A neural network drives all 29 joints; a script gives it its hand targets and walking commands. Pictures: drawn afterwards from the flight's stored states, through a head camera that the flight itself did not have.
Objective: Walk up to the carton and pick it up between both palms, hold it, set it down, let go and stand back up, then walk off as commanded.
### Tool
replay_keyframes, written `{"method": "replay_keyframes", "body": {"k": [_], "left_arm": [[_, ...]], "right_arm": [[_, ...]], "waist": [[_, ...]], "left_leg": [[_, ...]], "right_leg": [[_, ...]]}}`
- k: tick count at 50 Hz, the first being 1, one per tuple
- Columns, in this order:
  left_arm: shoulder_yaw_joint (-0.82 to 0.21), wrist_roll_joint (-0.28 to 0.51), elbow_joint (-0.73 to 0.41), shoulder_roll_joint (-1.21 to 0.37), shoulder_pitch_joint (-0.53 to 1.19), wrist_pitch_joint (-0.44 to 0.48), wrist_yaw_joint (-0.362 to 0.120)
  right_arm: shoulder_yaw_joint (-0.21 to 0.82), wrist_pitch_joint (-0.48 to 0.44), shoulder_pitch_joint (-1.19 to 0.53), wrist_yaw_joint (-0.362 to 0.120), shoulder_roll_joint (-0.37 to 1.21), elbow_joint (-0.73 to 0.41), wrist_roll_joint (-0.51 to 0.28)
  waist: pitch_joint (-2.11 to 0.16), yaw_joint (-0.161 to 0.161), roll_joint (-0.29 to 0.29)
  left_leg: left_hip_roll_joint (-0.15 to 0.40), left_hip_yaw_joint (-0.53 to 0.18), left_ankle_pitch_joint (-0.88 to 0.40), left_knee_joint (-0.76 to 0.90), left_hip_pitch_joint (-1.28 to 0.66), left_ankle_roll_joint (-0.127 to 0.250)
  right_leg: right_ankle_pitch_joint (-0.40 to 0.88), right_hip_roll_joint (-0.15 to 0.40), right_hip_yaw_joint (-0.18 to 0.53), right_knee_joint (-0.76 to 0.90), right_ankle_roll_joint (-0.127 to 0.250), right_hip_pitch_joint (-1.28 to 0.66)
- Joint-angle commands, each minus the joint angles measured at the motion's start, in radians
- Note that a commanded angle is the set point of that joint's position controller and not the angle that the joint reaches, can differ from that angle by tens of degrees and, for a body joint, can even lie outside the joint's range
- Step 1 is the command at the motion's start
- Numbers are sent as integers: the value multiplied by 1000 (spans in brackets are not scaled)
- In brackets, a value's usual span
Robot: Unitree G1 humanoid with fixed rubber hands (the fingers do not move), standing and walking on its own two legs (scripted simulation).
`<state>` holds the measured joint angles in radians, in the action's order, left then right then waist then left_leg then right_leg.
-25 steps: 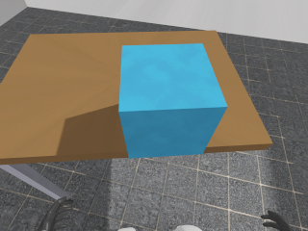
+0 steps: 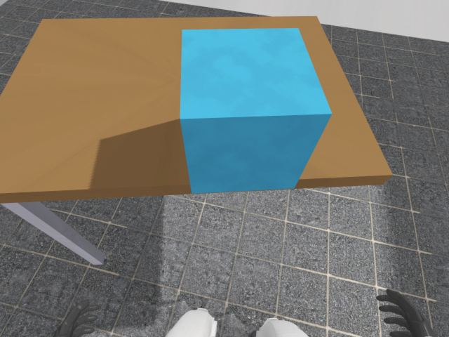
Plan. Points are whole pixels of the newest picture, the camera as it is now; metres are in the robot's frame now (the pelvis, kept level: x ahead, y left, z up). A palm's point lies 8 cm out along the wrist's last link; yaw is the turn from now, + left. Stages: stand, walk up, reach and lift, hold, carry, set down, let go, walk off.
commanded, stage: walk off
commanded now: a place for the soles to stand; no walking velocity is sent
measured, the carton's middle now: (242, 114) +0.50 +0.00 +0.06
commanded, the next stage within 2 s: none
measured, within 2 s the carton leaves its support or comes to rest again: neither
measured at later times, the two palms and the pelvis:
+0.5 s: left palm out of the picture +0.04 +0.35 -0.13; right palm out of the picture +0.06 -0.25 -0.02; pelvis -0.06 +0.06 +0.01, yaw -1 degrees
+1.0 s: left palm out of the picture -0.01 +0.27 -0.10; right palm out of the picture +0.00 -0.34 -0.08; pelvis -0.11 -0.03 -0.01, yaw -3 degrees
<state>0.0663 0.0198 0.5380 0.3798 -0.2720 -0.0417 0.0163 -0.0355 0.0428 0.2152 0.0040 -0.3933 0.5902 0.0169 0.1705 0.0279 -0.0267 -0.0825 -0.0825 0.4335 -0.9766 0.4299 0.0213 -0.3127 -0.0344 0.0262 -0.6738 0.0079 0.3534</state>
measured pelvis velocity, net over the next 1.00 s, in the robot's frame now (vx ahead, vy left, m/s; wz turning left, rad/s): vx -0.11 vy -0.03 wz -0.05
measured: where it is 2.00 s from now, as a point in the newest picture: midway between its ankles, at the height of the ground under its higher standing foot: outside the picture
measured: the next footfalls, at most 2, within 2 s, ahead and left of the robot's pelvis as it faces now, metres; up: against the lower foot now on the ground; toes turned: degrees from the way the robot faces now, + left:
left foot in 0.06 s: +0.05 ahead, +0.10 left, +0.00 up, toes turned -5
right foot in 0.90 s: -0.04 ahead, -0.16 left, +0.00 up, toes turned +4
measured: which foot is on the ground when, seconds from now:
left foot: up 0.00-0.04, down 0.06-0.90, up 0.92-1.00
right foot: down 0.00-0.06, up 0.08-0.88, down 0.90-1.00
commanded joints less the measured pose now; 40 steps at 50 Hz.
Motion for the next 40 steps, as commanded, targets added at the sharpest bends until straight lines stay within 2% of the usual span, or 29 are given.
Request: {"method": "replay_keyframes", "body": {"k": [1, 2, 3, 4, 5, 6, 7, 9, 11, 12, 14, 16, 18, 19, 20, 21, 22, 23, 25, 26, 28, 30, 32, 33, 35, 37, 38, 39, 40], "left_arm": [[60, -38, -31, 239, 107, 1, 7], [49, -28, -24, 193, 71, -10, 8], [59, -24, -13, 212, 38, -18, 14], [71, -23, 0, 249, 31, -28, 23], [77, -28, 15, 266, 31, -30, 27], [83, -26, 32, 271, 36, -31, 27], [82, -20, 54, 268, 10, -32, 21], [76, -16, 67, 261, -49, -36, 14], [79, -20, 69, 263, -54, -38, 7], [81, -23, 78, 265, -64, -41, 7], [81, -28, 82, 259, -68, -42, 5], [83, -31, 89, 257, -73, -43, 5], [83, -34, 90, 259, -62, -44, 6], [79, -31, 94, 256, -65, -45, 7], [80, -33, 97, 255, -73, -47, 6], [78, -33, 105, 256, -88, -47, 7], [76, -34, 110, 256, -91, -49, 7], [79, -35, 114, 261, -93, -48, 5], [80, -38, 115, 267, -97, -47, 3], [79, -39, 116, 264, -105, -47, 2], [75, -40, 114, 261, -99, -43, 4], [75, -42, 115, 264, -106, -42, 0], [76, -40, 108, 260, -100, -39, -2], [77, -42, 105, 261, -101, -37, -3], [76, -42, 95, 254, -98, -31, -1], [75, -41, 86, 246, -100, -26, -6], [76, -40, 81, 246, -127, -24, -10], [74, -42, 90, 241, -111, -19, -9], [71, -42, 97, 236, -137, -10, -9]], "right_arm": [[-94, -23, 162, 12, -197, 13, 16], [-100, -26, 131, 15, -247, 3, 32], [-108, -29, 82, 20, -306, -24, 34], [-106, -32, 78, 19, -331, -30, 27], [-103, -33, 46, 26, -359, -43, 29], [-96, -37, 19, 31, -333, -48, 33], [-86, -42, -8, 33, -292, -55, 36], [-79, -46, 9, 31, -247, -48, 24], [-87, -45, 45, 38, -249, -40, 20], [-90, -46, 51, 40, -246, -39, 17], [-92, -48, 91, 42, -239, -41, 6], [-93, -46, 76, 44, -234, -44, 3], [-92, -48, 79, 45, -238, -38, 1], [-90, -49, 70, 46, -241, -32, -3], [-90, -50, 76, 47, -238, -39, -1], [-88, -48, 58, 48, -240, -39, -3], [-88, -46, 45, 48, -235, -40, -4], [-88, -44, 34, 47, -247, -40, 2], [-89, -44, 20, 47, -246, -45, 2], [-89, -44, 22, 48, -246, -49, 4], [-88, -42, 20, 47, -246, -46, 6], [-93, -38, 0, 44, -256, -45, 8], [-91, -36, -1, 42, -251, -45, 14], [-93, -36, 7, 41, -257, -49, 16], [-92, -32, 4, 36, -264, -46, 17], [-93, -28, 9, 32, -265, -46, 24], [-100, -27, -4, 32, -279, -50, 30], [-97, -24, -5, 28, -272, -47, 29], [-98, -19, -25, 25, -275, -54, 24]], "waist": [[-153, -78, -102], [-119, -57, 82], [-100, -35, 147], [-92, -48, 100], [-50, -53, 124], [-3, -46, 101], [-11, -26, 72], [-52, -21, 95], [-105, -39, 105], [-114, -40, 105], [-129, -52, 108], [-152, -53, 81], [-130, -57, 93], [-118, -53, 71], [-128, -54, 82], [-125, -46, 62], [-126, -42, 71], [-108, -49, 101], [-101, -47, 80], [-103, -45, 97], [-94, -46, 82], [-101, -42, 95], [-102, -44, 120], [-120, -50, 114], [-115, -46, 122], [-137, -41, 121], [-159, -29, 167], [-170, -32, 164], [-202, -16, 181]], "left_leg": [[84, -37, -186, 483, -258, 33], [191, -246, -278, 569, -218, 44], [381, -498, -355, 623, -140, 101], [402, -539, -248, 669, -70, 129], [412, -574, -120, 721, 36, 136], [373, -540, -63, 710, 43, 119], [326, -447, -82, 680, -24, 72], [272, -350, -123, 634, -143, 6], [266, -343, -125, 630, -232, -12], [278, -345, -117, 633, -255, 9], [271, -344, -190, 624, -326, -19], [281, -340, -174, 624, -319, 6], [286, -354, -177, 640, -302, 2], [291, -352, -188, 638, -298, -6], [294, -349, -187, 636, -293, 3], [298, -346, -158, 641, -274, 3], [288, -338, -57, 658, -235, 5], [293, -346, 23, 680, -197, 13], [307, -363, 97, 692, -168, 45], [321, -368, 88, 686, -165, 70], [324, -353, 75, 674, -135, 102], [320, -340, 123, 678, -105, 104], [328, -328, 86, 655, -112, 148], [330, -337, 63, 642, -145, 150], [353, -338, -1, 606, -125, 204], [346, -309, -14, 590, -103, 199], [346, -296, -34, 580, -113, 189], [340, -280, -73, 561, -118, 180], [326, -256, -103, 527, -92, 169]], "right_leg": [[289, 163, 120, -46, 105, 79], [-11, 9, 78, -215, 63, 155], [-302, -84, 69, -402, 26, 181], [-300, -97, 159, -500, 34, 142], [-282, -104, 210, -541, 32, 136], [-238, -105, 228, -563, 31, 154], [-180, -123, 242, -585, 29, 190], [-120, -134, 230, -598, 17, 222], [-110, -140, 230, -588, 7, 219], [-103, -140, 231, -600, 5, 223], [-100, -141, 235, -574, -3, 242], [-101, -134, 228, -566, -7, 217], [-99, -134, 223, -565, -5, 216], [-97, -135, 236, -552, -2, 229], [-94, -136, 236, -569, -3, 226], [-93, -133, 238, -569, -3, 221], [-78, -140, 225, -575, -4, 202], [-75, -137, 213, -573, -5, 188], [-82, -133, 198, -578, -6, 178], [-87, -128, 206, -593, -7, 186], [-96, -127, 195, -595, -3, 179], [-95, -124, 171, -573, -5, 144], [-132, -112, 159, -544, -7, 145], [-138, -104, 157, -500, -2, 143], [-180, -72, 142, -438, 2, 129], [-180, -62, 111, -348, 14, 85], [-168, -35, 112, -288, 23, 59], [-183, -23, 91, -213, 25, 33], [-149, 2, 71, -120, 34, -31]]}}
